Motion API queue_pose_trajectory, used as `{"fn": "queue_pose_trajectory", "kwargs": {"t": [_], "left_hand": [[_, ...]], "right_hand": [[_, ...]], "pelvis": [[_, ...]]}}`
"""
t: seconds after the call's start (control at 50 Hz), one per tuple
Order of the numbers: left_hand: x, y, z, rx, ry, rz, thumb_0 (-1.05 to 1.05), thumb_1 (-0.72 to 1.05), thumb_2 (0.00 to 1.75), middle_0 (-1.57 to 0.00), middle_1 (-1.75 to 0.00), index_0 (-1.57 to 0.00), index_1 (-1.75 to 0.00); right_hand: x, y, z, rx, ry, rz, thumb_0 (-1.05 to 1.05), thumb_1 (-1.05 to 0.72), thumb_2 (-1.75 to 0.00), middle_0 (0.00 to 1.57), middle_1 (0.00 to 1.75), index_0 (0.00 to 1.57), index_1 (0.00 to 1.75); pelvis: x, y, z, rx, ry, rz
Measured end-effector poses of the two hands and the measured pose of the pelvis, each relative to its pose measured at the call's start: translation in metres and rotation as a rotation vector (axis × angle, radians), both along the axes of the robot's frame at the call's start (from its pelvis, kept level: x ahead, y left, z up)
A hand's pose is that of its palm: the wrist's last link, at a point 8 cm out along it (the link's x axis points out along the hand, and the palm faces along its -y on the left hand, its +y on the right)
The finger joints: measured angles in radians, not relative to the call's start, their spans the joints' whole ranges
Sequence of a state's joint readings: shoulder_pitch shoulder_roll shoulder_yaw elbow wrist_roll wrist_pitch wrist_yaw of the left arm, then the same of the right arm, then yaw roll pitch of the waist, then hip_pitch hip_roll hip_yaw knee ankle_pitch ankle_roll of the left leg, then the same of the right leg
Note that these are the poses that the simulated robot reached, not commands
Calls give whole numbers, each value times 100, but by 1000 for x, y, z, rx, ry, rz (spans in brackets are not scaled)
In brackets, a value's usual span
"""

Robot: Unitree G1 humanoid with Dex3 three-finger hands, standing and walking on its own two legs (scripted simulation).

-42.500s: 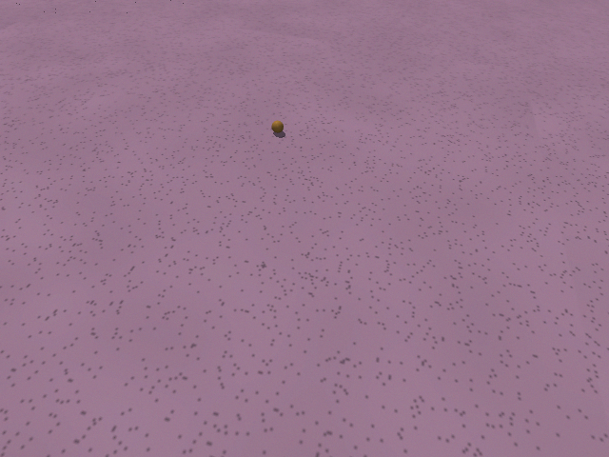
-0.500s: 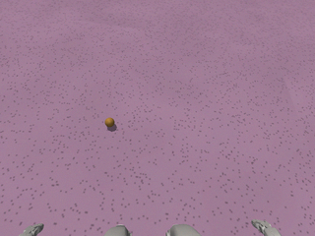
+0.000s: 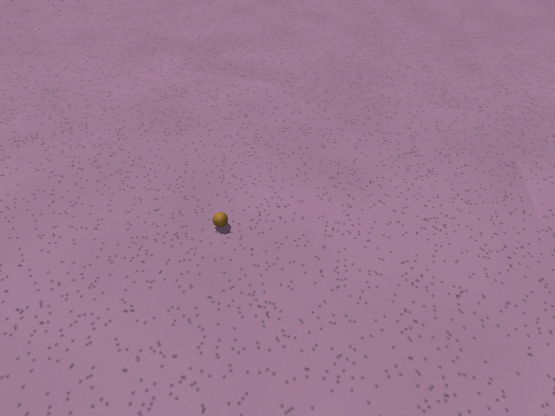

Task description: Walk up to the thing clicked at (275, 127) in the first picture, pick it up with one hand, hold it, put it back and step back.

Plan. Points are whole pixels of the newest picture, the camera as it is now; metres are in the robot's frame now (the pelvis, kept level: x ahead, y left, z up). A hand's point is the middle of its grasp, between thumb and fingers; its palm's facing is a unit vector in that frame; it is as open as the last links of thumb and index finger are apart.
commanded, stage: step back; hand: left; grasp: from above
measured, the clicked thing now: (220, 219) +1.06 +0.23 -0.73
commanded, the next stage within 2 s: stand in 0.78 s
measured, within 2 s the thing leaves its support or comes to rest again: neither
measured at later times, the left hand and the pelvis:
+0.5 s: hand out of the picture +0.10 +0.26 -0.15, palm faces +0.00 -0.94 -0.35, open 7.4 cm; pelvis +0.03 +0.00 +0.00, yaw -1 degrees
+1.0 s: hand out of the picture +0.16 +0.24 -0.13, palm faces -0.04 -0.94 -0.34, open 7.4 cm; pelvis +0.05 +0.00 +0.02, yaw -2 degrees
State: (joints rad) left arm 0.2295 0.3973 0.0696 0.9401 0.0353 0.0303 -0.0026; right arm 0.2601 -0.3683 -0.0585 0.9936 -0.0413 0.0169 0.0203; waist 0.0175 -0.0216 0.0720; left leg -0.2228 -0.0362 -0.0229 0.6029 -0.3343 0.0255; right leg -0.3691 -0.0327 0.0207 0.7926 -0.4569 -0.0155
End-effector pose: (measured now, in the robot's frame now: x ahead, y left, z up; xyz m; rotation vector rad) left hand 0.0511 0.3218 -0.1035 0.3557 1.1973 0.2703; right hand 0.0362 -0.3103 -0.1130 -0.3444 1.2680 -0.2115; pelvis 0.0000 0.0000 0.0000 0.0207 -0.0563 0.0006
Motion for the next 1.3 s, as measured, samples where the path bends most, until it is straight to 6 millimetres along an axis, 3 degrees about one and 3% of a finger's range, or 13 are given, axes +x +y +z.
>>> {"fn": "queue_pose_trajectory", "kwargs": {"t": [0.12,0.28,0.38,0.6,0.74,0.84,1.0,1.3], "left_hand": [[-3,-6,-2,-30,27,-24,1,91,90,-20,-30,-20,-30],[11,-32,-1,-36,-23,-29,1,91,90,-20,-30,-20,-30],[21,-32,0,-47,-32,-20,1,90,90,-20,-30,-20,-30],[70,-20,-6,-65,-25,-40,1,91,90,-20,-30,-20,-30],[102,-19,1,-51,-61,-62,1,91,90,-20,-30,-20,-30],[113,-22,7,-52,-69,-70,1,91,90,-20,-30,-20,-30],[105,-33,9,-68,-35,-79,1,91,90,-20,-30,-20,-30],[61,-38,7,-72,30,-53,1,91,90,-20,-30,-20,-30]], "right_hand": [[0,5,8,15,-55,-12,1,-90,-90,20,30,20,30],[26,-10,-2,27,-71,-10,1,-91,-90,20,30,20,30],[43,-9,0,15,-64,17,1,-91,-90,20,30,20,30],[74,13,8,21,-73,-9,1,-91,-90,20,30,20,30],[99,19,9,32,-111,-17,1,-91,-90,20,30,20,30],[109,20,12,41,-125,-16,1,-91,-90,20,30,20,30],[105,16,16,47,-115,-17,1,-91,-90,20,30,20,30],[67,6,15,45,-54,-24,1,-91,-90,20,30,20,30]], "pelvis": [[-3,-6,5,-4,-2,-26],[5,-17,2,-28,-1,-24],[14,-11,4,-24,12,-7],[42,0,8,-23,17,-26],[48,2,10,-19,18,-32],[51,2,14,-17,14,-32],[47,-1,20,-18,7,-28],[31,-9,23,-20,1,-24]]}}
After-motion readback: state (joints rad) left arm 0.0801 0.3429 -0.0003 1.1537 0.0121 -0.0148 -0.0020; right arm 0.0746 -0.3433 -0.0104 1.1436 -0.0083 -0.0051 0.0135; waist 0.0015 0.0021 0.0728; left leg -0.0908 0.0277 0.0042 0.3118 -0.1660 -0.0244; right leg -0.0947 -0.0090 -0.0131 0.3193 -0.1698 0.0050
